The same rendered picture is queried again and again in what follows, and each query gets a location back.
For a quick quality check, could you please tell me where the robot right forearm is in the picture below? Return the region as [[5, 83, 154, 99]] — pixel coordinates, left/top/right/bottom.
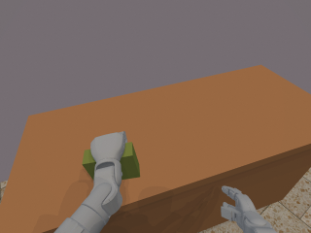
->
[[241, 211, 277, 233]]

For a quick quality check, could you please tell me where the right robot hand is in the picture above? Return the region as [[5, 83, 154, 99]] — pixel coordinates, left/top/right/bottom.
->
[[221, 185, 257, 229]]

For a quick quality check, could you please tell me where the left robot hand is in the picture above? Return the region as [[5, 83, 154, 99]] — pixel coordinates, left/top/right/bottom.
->
[[90, 131, 128, 176]]

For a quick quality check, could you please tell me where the robot left forearm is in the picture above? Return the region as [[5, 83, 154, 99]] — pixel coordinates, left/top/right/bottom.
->
[[53, 158, 122, 233]]

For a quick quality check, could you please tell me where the sponge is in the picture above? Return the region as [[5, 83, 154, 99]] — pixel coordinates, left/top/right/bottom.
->
[[82, 142, 140, 180]]

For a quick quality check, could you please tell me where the table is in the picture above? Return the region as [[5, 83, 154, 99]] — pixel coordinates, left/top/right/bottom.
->
[[0, 65, 311, 233]]

